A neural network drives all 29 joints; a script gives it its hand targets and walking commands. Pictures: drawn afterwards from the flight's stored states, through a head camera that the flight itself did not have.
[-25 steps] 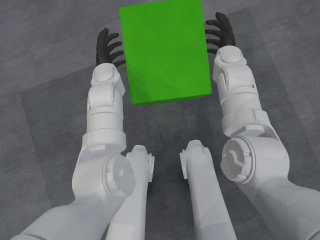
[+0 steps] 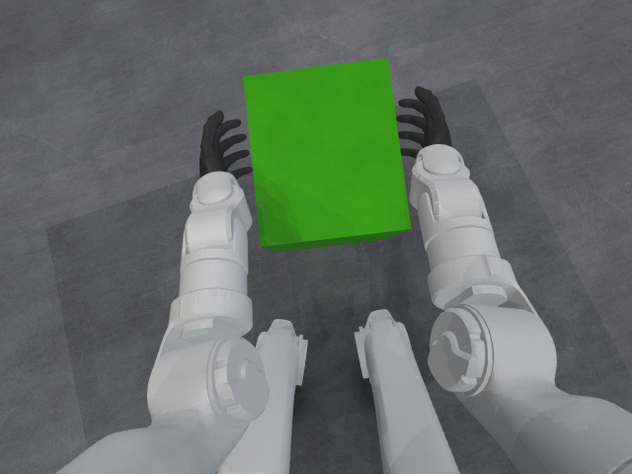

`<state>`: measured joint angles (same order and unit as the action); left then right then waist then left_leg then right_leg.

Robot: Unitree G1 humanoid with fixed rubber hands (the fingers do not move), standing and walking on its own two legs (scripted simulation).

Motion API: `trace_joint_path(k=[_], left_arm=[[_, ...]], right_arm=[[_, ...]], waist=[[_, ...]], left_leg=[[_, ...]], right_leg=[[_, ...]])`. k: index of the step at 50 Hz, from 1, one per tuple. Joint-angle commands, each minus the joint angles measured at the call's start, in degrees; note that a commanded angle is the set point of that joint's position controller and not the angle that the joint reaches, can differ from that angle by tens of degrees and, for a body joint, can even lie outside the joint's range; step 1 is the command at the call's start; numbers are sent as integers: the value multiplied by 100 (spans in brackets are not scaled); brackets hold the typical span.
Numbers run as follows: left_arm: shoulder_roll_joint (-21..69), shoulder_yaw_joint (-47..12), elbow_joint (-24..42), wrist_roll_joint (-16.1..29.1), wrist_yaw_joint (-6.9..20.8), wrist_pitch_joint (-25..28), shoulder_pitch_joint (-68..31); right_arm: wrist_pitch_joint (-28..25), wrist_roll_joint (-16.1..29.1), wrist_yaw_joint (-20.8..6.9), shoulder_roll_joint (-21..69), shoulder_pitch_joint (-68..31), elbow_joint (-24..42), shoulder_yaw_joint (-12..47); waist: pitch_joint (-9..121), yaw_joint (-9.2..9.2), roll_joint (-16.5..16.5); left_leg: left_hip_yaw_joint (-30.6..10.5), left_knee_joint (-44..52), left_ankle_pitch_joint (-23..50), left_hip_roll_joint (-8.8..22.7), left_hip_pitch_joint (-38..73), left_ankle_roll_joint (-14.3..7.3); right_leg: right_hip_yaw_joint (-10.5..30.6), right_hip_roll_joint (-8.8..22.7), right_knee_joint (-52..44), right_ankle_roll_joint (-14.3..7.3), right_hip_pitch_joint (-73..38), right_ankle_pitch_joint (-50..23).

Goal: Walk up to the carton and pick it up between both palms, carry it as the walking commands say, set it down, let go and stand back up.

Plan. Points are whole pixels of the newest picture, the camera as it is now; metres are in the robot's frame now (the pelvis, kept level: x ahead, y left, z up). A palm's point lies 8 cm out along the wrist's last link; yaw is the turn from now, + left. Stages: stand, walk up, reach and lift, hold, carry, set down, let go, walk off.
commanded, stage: reach and lift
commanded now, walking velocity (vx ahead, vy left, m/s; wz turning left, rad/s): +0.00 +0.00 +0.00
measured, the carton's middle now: (325, 168) +0.49 -0.01 -0.13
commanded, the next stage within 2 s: none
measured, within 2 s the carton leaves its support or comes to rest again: neither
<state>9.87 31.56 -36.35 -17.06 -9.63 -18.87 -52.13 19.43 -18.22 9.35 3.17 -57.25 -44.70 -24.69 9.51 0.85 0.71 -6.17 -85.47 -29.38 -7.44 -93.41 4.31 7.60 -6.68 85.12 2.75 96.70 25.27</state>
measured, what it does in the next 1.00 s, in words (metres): rises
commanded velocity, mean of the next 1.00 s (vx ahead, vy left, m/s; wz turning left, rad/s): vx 0.00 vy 0.00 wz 0.00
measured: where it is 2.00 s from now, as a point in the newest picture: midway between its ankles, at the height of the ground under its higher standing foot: (331, 401)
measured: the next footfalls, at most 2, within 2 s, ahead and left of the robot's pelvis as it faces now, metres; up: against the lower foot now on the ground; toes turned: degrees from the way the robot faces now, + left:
none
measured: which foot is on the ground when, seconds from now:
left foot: down 0.00-1.00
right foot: down 0.00-1.00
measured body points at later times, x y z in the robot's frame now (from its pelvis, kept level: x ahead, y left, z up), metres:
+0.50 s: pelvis +0.02 +0.00 +0.07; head +0.20 -0.02 +0.48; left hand +0.45 +0.13 +0.02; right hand +0.47 -0.14 +0.02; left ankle +0.08 +0.14 -0.54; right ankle +0.10 -0.12 -0.54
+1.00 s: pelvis +0.04 +0.00 +0.13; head +0.18 -0.01 +0.56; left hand +0.43 +0.14 +0.09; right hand +0.44 -0.14 +0.09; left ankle +0.08 +0.14 -0.54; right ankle +0.10 -0.12 -0.54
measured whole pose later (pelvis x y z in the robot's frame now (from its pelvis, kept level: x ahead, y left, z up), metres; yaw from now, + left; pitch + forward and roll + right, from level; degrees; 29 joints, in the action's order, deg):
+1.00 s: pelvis +0.04 +0.00 +0.13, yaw -1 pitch +24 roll +1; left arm 14.7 27.8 -29.1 -18.4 -6.4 -16.9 -32.2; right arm 16.9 -19.0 5.1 9.4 -36.7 -36.0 -23.3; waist 7.1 0.7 1.0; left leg -8.5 -52.3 -20.6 -5.1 -55.6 2.3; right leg 8.6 -5.1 51.4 1.7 58.0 17.2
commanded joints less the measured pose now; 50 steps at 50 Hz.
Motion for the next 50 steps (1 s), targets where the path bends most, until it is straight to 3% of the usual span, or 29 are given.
trace_joint_path(k=[1, 31, 50], left_arm=[[5642, -3150, -662, 848, 1888, 72, -3789], [5837, -3517, -354, 681, 1954, 234, -2186], [5953, -3829, -56, 605, 1976, 196, -1143]], right_arm=[[-159, 879, -1944, 6187, -3071, -550, 2583], [-326, 766, -1953, 6458, -1576, -141, 2979], [-335, 677, -2121, 6410, -633, 199, 3241]], waist=[[4926, -2, -314], [4004, 11, -237], [3301, -25, -128]], left_leg=[[938, 1112, 1078, -347, 2113, -184], [658, 2770, 1811, -228, 3805, -213], [413, 4045, 2371, -92, 5300, -215]], right_leg=[[-959, -285, -1035, -132, -3751, -1153], [-656, -222, -2707, -174, -5591, -1856], [-478, -95, -3974, -235, -6645, -2283]])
